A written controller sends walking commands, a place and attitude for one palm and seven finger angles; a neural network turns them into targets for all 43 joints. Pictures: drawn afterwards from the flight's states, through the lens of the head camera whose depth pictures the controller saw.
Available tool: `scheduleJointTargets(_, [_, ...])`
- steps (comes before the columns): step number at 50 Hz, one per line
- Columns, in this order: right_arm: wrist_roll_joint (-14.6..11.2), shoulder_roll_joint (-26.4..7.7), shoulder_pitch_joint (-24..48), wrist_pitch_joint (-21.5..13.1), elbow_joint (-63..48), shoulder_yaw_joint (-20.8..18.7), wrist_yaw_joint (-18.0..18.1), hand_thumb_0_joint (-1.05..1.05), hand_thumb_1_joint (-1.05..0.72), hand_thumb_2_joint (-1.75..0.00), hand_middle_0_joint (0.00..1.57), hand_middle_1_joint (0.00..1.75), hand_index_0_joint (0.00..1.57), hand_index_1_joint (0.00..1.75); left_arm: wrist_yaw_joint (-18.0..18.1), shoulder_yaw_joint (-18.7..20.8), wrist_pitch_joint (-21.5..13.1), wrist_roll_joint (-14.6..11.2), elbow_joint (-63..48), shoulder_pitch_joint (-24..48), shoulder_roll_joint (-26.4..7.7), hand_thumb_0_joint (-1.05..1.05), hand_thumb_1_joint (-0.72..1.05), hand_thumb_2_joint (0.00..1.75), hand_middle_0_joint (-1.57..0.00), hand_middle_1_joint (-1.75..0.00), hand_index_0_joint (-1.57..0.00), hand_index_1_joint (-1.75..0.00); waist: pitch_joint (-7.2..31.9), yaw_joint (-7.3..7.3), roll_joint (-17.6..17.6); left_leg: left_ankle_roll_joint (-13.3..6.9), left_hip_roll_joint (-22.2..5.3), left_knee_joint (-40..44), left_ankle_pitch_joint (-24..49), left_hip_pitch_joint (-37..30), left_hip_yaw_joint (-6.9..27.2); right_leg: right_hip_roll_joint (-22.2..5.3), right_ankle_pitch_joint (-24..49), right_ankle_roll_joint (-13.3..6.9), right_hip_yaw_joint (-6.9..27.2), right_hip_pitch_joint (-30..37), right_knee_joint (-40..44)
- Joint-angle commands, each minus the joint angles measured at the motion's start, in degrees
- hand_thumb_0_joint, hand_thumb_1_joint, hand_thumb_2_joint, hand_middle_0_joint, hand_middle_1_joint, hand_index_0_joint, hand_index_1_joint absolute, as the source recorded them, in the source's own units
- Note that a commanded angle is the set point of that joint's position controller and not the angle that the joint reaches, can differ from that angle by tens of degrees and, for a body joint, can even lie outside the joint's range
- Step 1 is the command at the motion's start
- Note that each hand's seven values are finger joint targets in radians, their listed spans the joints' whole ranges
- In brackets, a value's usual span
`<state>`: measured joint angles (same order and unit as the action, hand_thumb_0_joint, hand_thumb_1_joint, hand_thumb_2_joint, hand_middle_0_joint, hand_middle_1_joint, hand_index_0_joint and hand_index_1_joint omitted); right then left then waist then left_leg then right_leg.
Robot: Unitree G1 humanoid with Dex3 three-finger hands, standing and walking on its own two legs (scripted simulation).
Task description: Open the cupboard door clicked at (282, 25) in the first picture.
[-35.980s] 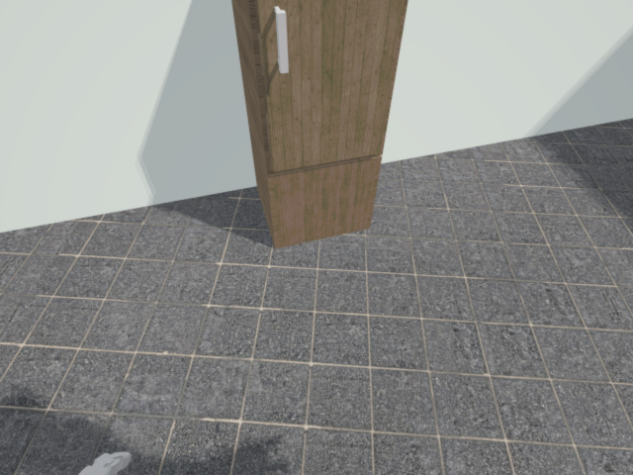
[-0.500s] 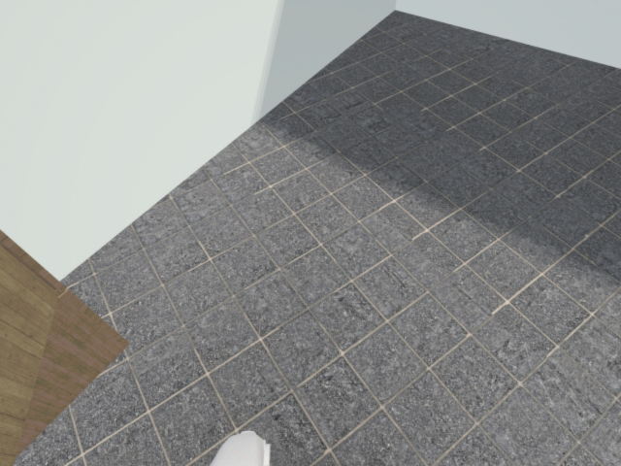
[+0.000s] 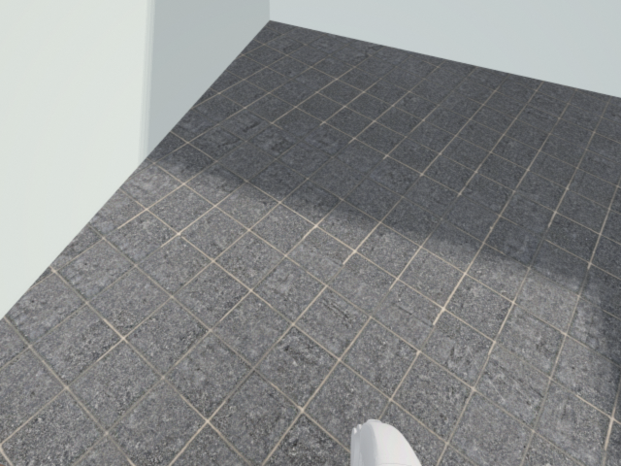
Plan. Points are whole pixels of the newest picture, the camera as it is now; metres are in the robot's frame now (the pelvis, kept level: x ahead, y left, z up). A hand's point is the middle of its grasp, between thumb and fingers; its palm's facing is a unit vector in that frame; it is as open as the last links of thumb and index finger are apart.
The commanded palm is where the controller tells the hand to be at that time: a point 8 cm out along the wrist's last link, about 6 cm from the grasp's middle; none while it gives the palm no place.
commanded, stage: walk to a spot facing it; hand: left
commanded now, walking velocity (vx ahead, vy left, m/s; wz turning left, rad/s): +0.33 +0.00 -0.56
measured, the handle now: out of the picture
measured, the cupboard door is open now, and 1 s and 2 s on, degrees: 45 45 45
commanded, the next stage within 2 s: turn to face it in 0.68 s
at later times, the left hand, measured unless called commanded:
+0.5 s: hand (258, 349) +0.31 +0.10 -0.16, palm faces -0.20 -0.94 -0.27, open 7.2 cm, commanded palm none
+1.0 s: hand (306, 246) +0.55 +0.04 -0.18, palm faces -0.21 -0.96 -0.18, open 7.3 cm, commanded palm none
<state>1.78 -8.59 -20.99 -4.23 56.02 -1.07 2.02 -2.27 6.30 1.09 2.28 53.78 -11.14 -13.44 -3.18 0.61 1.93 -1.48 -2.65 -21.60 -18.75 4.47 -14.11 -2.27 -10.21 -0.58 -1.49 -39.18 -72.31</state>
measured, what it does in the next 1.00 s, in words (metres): walks ahead, turning right: right foot, then left foot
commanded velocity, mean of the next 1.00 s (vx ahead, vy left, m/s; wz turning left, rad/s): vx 0.25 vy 0.00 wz -0.06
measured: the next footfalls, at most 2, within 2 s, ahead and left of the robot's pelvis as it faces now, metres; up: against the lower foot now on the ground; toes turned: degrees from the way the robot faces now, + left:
right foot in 0.24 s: +0.22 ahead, -0.09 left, +0.00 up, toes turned -15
left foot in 0.80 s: +0.53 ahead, -0.08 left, +0.00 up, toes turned -12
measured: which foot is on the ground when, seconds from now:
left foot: down 0.00-0.24, up 0.26-0.78, down 0.80-1.00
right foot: up 0.00-0.22, down 0.24-0.80, up 0.82-1.00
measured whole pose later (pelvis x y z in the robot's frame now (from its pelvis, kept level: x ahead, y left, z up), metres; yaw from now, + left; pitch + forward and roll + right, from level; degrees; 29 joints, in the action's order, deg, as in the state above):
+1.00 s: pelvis +0.49 -0.12 +0.00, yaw -16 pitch +0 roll -1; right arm 0.9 -9.2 -17.1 -3.5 61.4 -1.6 2.4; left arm 2.1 2.9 -0.8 2.3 59.9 -15.4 -7.7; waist -4.0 1.0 0.8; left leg -6.3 3.9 -25.8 -15.0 11.4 -5.8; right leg -3.6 -17.0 3.2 1.4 -31.5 -68.2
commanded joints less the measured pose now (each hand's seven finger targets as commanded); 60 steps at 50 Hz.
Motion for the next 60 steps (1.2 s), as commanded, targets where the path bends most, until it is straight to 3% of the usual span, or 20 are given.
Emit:
scheduleJointTargets(1, [-0.04,-6.11,-8.31,-0.65,-0.12,-1.06,0.46,0.00,-0.90,-0.90,0.20,0.30,0.20,0.30,-0.92,-1.69,-1.05,-0.30,-4.98,4.95,2.87,0.00,0.90,0.90,-0.20,-0.30,-0.20,-0.30,-1.51,-1.67,-8.97,0.54,-14.10,6.48,37.54,-7.03,4.42,-0.92,3.12,-0.33,-2.39,-7.16,9.13])
scheduleJointTargets(6, [0.18,-8.65,-11.10,-0.05,2.08,-1.41,0.54,0.00,-0.90,-0.90,0.20,0.30,0.20,0.30,-0.65,-2.28,-1.62,-0.83,-6.11,8.57,1.78,0.00,0.90,0.90,-0.20,-0.30,-0.20,-0.30,-1.76,-1.40,-8.56,-0.58,-15.83,1.50,60.68,-8.89,0.38,3.10,-1.85,-3.90,-8.54,5.74,28.29])
scheduleJointTargets(10, [-0.54,-12.20,-5.02,0.37,0.55,-1.91,0.25,0.00,-0.90,-0.90,0.20,0.30,0.20,0.30,0.46,-0.65,-2.47,-0.67,-1.29,-8.45,-2.02,0.00,0.90,0.90,-0.20,-0.30,-0.20,-0.30,6.21,7.22,-10.68,0.64,-15.41,-19.62,69.92,-3.46,-2.16,6.64,-4.93,-8.02,-9.57,30.03,34.26])
scheduleJointTargets(11, [-1.42,-11.24,-3.43,0.34,-0.35,-1.91,-0.45,0.00,-0.90,-0.90,0.20,0.30,0.20,0.30,0.86,0.33,-2.87,-0.38,0.79,-16.20,-6.00,0.00,0.90,0.90,-0.20,-0.30,-0.20,-0.30,10.43,11.34,-4.69,2.01,-12.35,-34.92,51.86,7.45,-2.95,0.23,-0.97,-11.15,-1.62,44.87,40.12])
scheduleJointTargets(12, [-2.24,-6.27,-4.65,0.29,-2.09,-1.37,-0.76,0.00,-0.90,-0.90,0.20,0.30,0.20,0.30,1.66,1.69,-3.21,-0.78,1.46,-19.49,-11.66,0.00,0.90,0.90,-0.20,-0.30,-0.20,-0.30,14.90,10.58,10.22,4.93,-0.25,-56.74,-10.58,28.18,-0.49,-17.79,2.23,-19.25,31.75,57.41,47.00])
scheduleJointTargets(13, [-1.84,-7.41,-0.02,0.87,-3.58,-1.91,-0.96,0.00,-0.90,-0.90,0.20,0.30,0.20,0.30,2.47,1.71,-2.83,-2.18,0.64,-16.32,-14.02,0.00,0.90,0.90,-0.20,-0.30,-0.20,-0.30,10.73,8.83,8.76,3.18,-0.02,-64.96,-14.18,35.31,10.27,-21.43,-2.90,-19.80,40.10,51.76,56.14])
scheduleJointTargets(14, [-1.37,-6.69,1.90,1.11,-4.04,-2.60,-1.23,0.00,-0.90,-0.90,0.20,0.30,0.20,0.30,2.86,1.16,-2.64,-2.57,-0.47,-10.56,-11.26,0.00,0.90,0.90,-0.20,-0.30,-0.20,-0.30,-0.66,5.48,1.27,2.49,-4.05,-62.89,-6.22,37.66,13.78,-20.65,-7.52,-14.89,31.08,41.65,58.99])
scheduleJointTargets(17, [-0.93,-4.17,-1.37,2.97,-0.26,-2.27,-0.99,0.00,-0.90,-0.90,0.20,0.30,0.20,0.30,2.92,-1.72,-4.52,-2.17,-1.15,-3.35,-3.21,0.00,0.90,0.90,-0.20,-0.30,-0.20,-0.30,-3.32,-1.65,-1.58,3.34,-6.02,-52.75,4.89,26.87,14.62,-10.25,5.22,4.25,15.89,22.85,61.53])
scheduleJointTargets(21, [-0.62,-3.05,-3.47,3.67,0.78,-2.39,-0.93,0.00,-0.90,-0.90,0.20,0.30,0.20,0.30,2.87,-1.50,-6.23,-1.70,1.74,-8.40,-1.41,0.00,0.90,0.90,-0.20,-0.30,-0.20,-0.30,3.50,-3.23,1.52,4.05,-4.77,-44.14,5.48,28.42,12.83,-6.09,31.61,-1.17,7.66,33.16,56.90])
scheduleJointTargets(25, [-1.37,-3.48,4.33,3.51,-1.35,-2.13,-1.10,0.00,-0.90,-0.90,0.20,0.30,0.20,0.30,3.36,-2.02,-6.46,-2.19,4.41,-15.08,-1.03,0.00,0.90,0.90,-0.20,-0.30,-0.20,-0.30,5.00,-0.43,5.73,3.48,-2.07,-41.04,8.29,33.91,10.50,-4.26,51.64,9.33,6.20,43.26,54.14])
scheduleJointTargets(29, [-1.36,-4.00,14.71,3.40,-3.65,-2.05,-2.06,0.00,-0.90,-0.90,0.20,0.30,0.20,0.30,3.99,-2.87,-6.33,-1.58,6.40,-18.55,-0.45,0.00,0.90,0.90,-0.20,-0.30,-0.20,-0.30,-1.18,1.04,5.58,3.08,-1.40,-33.82,8.45,36.58,9.38,-6.17,47.05,0.80,8.71,43.56,55.38])
scheduleJointTargets(32, [-1.34,-3.49,19.69,2.91,-4.44,-1.61,-2.45,0.00,-0.90,-0.90,0.20,0.30,0.20,0.30,4.69,-3.19,-6.53,-1.50,8.55,-22.88,-0.42,0.00,0.90,0.90,-0.20,-0.30,-0.20,-0.30,-2.72,2.31,4.18,2.33,1.11,-28.93,7.27,37.74,7.40,-6.82,54.53,1.88,10.19,47.75,54.65])
scheduleJointTargets(37, [-1.16,-5.81,6.38,1.79,0.18,-2.25,-0.90,0.00,-0.90,-0.90,0.20,0.30,0.20,0.30,5.31,-2.65,-6.90,-1.57,8.84,-18.33,-3.37,0.00,0.90,0.90,-0.20,-0.30,-0.20,-0.30,3.52,-6.09,5.17,-2.33,7.12,-12.04,8.36,11.12,4.06,-5.62,71.58,1.51,7.74,41.91,38.18])
scheduleJointTargets(38, [-0.68,-7.98,-1.62,1.66,2.55,-2.92,-0.44,0.00,-0.90,-0.90,0.20,0.30,0.20,0.30,5.08,-2.71,-6.86,-2.05,8.33,-16.70,-2.98,0.00,0.90,0.90,-0.20,-0.30,-0.20,-0.30,7.33,-9.78,3.31,-4.64,2.14,-8.99,16.07,-4.33,9.68,-4.78,57.83,1.95,7.79,30.63,26.63])
scheduleJointTargets(39, [0.80,-12.96,-8.83,1.32,3.75,-4.11,-0.03,0.00,-0.90,-0.90,0.20,0.30,0.20,0.30,4.58,-3.02,-6.80,-3.35,7.45,-17.91,0.09,0.00,0.90,0.90,-0.20,-0.30,-0.20,-0.30,15.80,-11.28,-10.27,-12.96,-16.20,-8.95,32.05,-19.05,32.14,2.50,15.64,3.01,3.31,15.68,2.80])
scheduleJointTargets(40, [-0.28,-13.17,-8.68,1.72,3.16,-3.37,0.07,0.00,-0.90,-0.90,0.20,0.30,0.20,0.30,4.66,-3.76,-7.02,-3.24,6.44,-19.19,1.06,0.00,0.90,0.90,-0.20,-0.30,-0.20,-0.30,19.02,-7.96,-12.50,-18.28,-24.96,-2.50,44.91,-18.97,43.54,5.97,-19.40,0.73,4.59,11.10,-12.31])
scheduleJointTargets(43, [-0.73,-6.01,-0.50,0.48,2.55,-1.21,0.74,0.00,-0.90,-0.90,0.20,0.30,0.20,0.30,3.94,-2.99,-4.98,-1.01,5.65,-13.46,3.01,0.00,0.90,0.90,-0.20,-0.30,-0.20,-0.30,-1.01,-2.11,-6.27,-13.27,-17.19,3.65,42.17,5.39,30.50,0.26,-12.16,1.91,5.02,7.04,-9.75])
scheduleJointTargets(47, [-1.22,-5.63,0.27,-0.43,3.41,-0.73,0.69,0.00,-0.90,-0.90,0.20,0.30,0.20,0.30,3.31,-3.60,-2.27,-0.60,6.60,-15.63,5.60,0.00,0.90,0.90,-0.20,-0.30,-0.20,-0.30,1.07,2.16,-4.64,-7.33,-9.30,3.64,52.10,10.28,17.63,-1.27,-6.55,4.46,1.53,12.04,3.39])
scheduleJointTargets(52, [-1.38,-7.90,-1.96,1.28,3.85,-1.61,0.31,0.00,-0.90,-0.90,0.20,0.30,0.20,0.30,3.56,-2.26,-0.86,-1.16,3.74,-7.98,2.19,0.00,0.90,0.90,-0.20,-0.30,-0.20,-0.30,3.47,1.05,-9.50,-2.78,-7.29,0.63,57.11,6.63,18.82,-0.54,-1.03,5.87,0.10,8.36,9.14])
scheduleJointTargets(60, [-0.49,-10.15,-4.94,3.31,3.49,-2.99,0.30,0.00,-0.90,-0.90,0.20,0.30,0.20,0.30,3.39,-2.84,-1.75,-1.92,-3.02,5.26,-0.15,0.00,0.90,0.90,-0.20,-0.30,-0.20,-0.30,3.61,-2.48,-11.41,-5.43,-8.34,-5.05,53.71,1.55,26.58,1.94,-6.11,4.79,-1.14,12.34,30.63])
